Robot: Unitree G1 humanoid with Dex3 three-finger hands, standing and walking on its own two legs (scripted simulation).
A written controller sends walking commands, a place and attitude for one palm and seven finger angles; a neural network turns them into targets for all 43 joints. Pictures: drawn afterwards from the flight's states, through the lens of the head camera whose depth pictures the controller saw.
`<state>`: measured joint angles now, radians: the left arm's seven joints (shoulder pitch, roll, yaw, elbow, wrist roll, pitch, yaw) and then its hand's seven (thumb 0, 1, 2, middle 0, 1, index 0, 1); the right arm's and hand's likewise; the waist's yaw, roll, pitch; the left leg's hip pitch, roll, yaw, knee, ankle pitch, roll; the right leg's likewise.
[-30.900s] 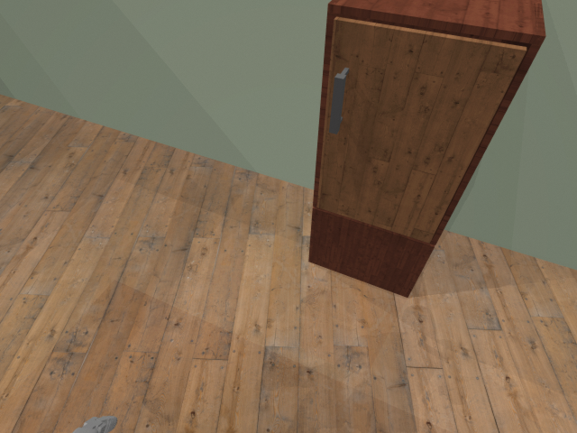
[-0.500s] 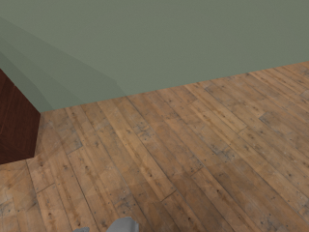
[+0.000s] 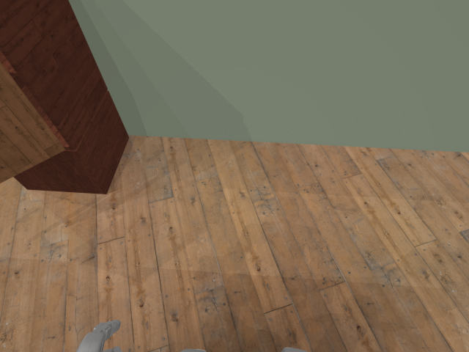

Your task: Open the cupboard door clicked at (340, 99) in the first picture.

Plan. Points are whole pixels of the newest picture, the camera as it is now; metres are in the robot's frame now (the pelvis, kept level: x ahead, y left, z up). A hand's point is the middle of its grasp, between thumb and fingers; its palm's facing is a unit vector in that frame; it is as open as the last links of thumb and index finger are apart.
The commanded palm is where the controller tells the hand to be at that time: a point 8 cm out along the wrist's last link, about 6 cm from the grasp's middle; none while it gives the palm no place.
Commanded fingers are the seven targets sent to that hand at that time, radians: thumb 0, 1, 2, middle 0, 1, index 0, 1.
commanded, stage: turn to face it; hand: left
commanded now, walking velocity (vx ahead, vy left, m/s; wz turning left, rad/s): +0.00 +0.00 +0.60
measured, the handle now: out of the picture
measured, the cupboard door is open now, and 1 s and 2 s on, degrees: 45 45 45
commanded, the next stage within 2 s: take the last steps up to it in 1.04 s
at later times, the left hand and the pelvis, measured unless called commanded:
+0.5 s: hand out of the picture -0.04 +0.22 -0.19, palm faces +0.37 -0.90 -0.25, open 7.4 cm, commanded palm none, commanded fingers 0.00 0.90 0.90 -0.20 -0.30 -0.20 -0.30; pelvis +0.00 +0.00 -0.01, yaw +19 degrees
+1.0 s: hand out of the picture -0.02 +0.17 -0.15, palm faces +0.55 -0.80 -0.25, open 7.4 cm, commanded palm none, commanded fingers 0.00 0.90 0.90 -0.20 -0.30 -0.20 -0.30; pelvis +0.02 -0.03 +0.00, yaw +35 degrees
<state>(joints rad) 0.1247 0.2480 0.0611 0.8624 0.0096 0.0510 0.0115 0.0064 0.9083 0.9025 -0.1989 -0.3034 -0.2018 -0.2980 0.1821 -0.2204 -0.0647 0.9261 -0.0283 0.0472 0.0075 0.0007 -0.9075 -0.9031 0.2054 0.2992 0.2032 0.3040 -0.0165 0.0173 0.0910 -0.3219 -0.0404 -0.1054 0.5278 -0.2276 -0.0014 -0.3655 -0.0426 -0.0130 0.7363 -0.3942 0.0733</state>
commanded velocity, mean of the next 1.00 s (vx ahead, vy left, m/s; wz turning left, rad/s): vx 0.00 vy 0.00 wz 0.50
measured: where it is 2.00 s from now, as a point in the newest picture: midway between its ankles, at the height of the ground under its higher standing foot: outside the picture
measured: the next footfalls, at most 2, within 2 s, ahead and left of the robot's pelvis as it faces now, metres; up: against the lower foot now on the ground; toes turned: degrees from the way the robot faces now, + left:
right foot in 0.04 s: +0.04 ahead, -0.13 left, +0.00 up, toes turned +0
left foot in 0.42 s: +0.03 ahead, +0.11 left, +0.00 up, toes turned +22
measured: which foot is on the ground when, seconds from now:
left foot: down 0.00-0.04, up 0.06-0.40, down 0.42-0.84, up 0.86-1.00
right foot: up 0.00-0.02, down 0.04-0.42, up 0.44-0.82, down 0.84-1.00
